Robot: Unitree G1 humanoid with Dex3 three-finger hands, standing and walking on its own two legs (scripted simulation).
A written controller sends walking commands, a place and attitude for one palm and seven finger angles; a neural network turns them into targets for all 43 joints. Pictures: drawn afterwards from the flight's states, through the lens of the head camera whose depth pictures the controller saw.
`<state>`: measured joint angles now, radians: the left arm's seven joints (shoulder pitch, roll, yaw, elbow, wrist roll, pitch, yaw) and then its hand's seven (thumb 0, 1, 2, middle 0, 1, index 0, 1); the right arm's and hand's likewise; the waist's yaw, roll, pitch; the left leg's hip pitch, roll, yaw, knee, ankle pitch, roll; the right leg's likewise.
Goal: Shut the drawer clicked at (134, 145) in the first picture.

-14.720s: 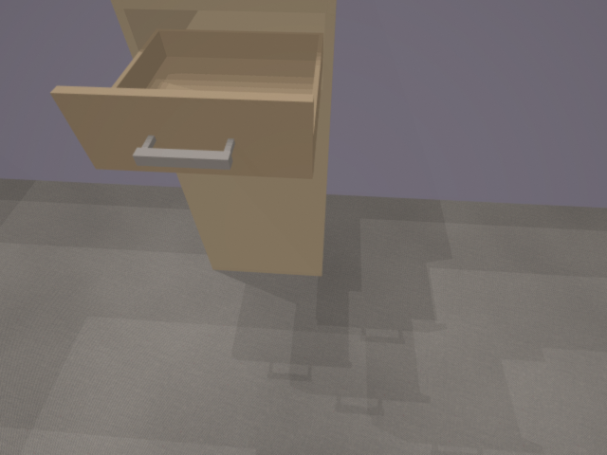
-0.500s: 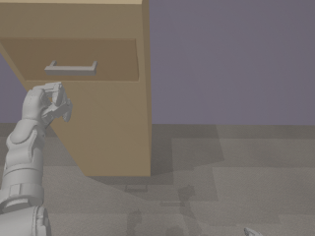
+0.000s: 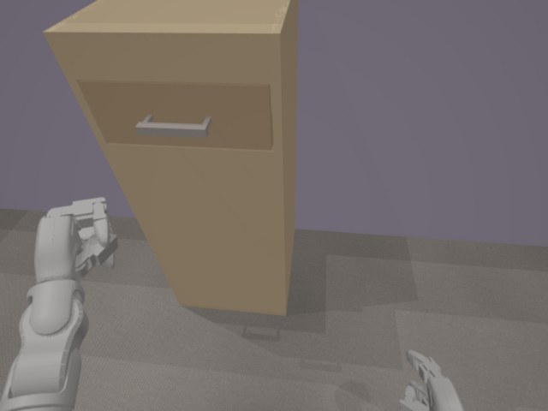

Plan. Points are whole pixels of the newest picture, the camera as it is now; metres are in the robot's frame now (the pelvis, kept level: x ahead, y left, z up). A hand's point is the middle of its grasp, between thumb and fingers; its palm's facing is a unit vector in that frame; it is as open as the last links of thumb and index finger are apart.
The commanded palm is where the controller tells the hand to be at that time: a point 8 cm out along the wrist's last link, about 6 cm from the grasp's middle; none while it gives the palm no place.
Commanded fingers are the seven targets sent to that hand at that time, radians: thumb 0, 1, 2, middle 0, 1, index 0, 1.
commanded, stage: draw the hand back to the body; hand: left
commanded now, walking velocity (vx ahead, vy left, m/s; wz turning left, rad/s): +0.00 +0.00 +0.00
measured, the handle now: (175, 124) +0.61 +0.27 +0.11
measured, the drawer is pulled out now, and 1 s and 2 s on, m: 0.00 0.00 0.00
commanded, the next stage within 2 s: step back with the hand held close in 0.54 s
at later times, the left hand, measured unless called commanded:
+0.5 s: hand (68, 307) +0.18 +0.24 +0.16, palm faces +0.42 -0.82 -0.40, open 3.3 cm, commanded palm +0.14 +0.27 +0.17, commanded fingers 0.00 0.90 0.90 -1.40 -1.60 -1.40 -1.60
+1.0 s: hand (72, 304) +0.19 +0.25 +0.15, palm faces +0.26 -0.83 -0.49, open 3.2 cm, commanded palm +0.13 +0.29 +0.17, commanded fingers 0.00 0.90 0.90 -1.40 -1.60 -1.40 -1.60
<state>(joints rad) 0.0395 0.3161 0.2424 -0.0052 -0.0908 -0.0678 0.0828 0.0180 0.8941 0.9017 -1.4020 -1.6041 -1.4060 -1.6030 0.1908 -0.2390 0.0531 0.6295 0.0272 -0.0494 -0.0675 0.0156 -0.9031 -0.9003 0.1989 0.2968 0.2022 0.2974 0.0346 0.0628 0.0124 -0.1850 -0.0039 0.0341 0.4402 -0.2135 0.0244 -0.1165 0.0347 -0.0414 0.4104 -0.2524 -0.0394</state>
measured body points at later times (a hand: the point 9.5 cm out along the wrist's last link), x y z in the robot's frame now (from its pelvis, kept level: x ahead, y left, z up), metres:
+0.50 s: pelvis +0.01 -0.01 +0.00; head -0.01 -0.04 +0.45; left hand +0.15 +0.28 +0.19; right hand +0.21 -0.22 -0.08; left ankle +0.02 +0.10 -0.74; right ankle -0.02 -0.09 -0.74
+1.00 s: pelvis -0.01 +0.02 +0.00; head +0.01 +0.00 +0.45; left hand +0.17 +0.29 +0.17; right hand +0.16 -0.24 -0.09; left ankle +0.02 +0.10 -0.74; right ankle -0.02 -0.09 -0.74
